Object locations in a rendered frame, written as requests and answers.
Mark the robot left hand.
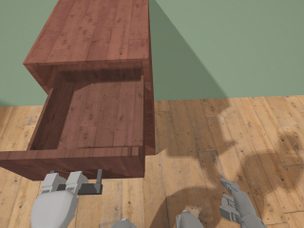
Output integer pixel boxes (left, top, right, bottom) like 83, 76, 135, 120
30, 171, 89, 228

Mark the right robot thigh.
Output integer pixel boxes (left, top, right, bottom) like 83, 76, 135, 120
175, 213, 204, 228

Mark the drawer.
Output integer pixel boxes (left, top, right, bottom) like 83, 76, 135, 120
0, 66, 145, 181

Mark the right robot shin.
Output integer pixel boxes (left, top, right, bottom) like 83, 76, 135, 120
181, 210, 191, 214

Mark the right robot forearm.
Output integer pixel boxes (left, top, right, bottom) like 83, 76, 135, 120
240, 215, 268, 228

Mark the handle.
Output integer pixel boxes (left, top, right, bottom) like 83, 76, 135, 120
46, 169, 104, 196

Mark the cabinet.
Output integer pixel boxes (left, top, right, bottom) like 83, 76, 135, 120
23, 0, 156, 156

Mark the robot right hand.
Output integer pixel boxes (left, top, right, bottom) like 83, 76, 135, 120
219, 178, 257, 224

